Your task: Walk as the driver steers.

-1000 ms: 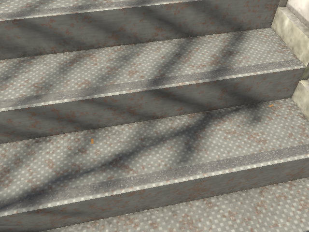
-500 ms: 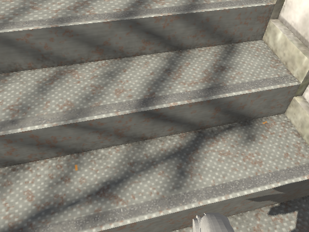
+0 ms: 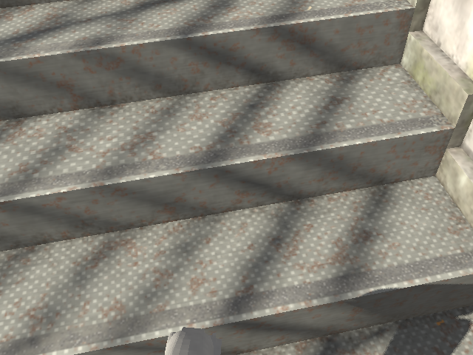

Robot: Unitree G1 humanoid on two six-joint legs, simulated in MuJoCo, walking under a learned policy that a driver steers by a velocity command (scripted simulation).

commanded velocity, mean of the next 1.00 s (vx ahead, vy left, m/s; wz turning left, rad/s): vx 0.50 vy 0.00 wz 0.13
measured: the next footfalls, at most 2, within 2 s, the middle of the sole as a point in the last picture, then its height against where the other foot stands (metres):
left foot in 0.22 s outside the picture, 0.17 m higher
right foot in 0.74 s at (297, 255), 0.17 m higher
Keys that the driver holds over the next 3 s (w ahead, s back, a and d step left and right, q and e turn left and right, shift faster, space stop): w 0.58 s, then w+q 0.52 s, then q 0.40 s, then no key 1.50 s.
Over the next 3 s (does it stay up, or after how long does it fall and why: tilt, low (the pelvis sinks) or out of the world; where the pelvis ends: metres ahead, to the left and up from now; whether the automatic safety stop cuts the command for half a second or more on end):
stays up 0.91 0.03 0.52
